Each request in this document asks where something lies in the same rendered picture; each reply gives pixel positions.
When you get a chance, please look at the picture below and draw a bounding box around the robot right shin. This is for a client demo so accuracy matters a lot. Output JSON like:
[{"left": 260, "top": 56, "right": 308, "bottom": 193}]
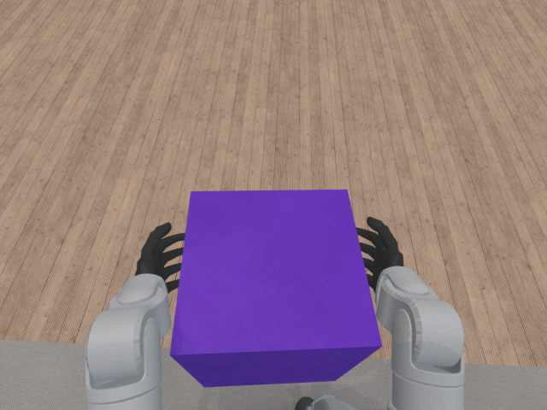
[{"left": 312, "top": 395, "right": 336, "bottom": 404}]

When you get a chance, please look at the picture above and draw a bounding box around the robot left forearm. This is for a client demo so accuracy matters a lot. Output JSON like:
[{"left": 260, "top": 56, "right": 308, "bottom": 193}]
[{"left": 85, "top": 273, "right": 172, "bottom": 410}]

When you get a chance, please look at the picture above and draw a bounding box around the robot left hand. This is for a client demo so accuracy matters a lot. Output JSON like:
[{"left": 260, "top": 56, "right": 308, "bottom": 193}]
[{"left": 135, "top": 222, "right": 185, "bottom": 293}]

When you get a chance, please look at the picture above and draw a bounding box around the robot right forearm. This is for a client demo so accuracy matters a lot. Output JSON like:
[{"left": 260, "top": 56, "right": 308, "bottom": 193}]
[{"left": 375, "top": 266, "right": 465, "bottom": 410}]

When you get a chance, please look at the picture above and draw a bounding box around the carton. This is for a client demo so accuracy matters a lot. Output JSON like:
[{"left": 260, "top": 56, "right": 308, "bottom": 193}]
[{"left": 170, "top": 190, "right": 382, "bottom": 388}]

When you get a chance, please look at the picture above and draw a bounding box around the robot right hand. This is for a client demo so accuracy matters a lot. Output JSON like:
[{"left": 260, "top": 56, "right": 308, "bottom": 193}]
[{"left": 356, "top": 217, "right": 403, "bottom": 293}]

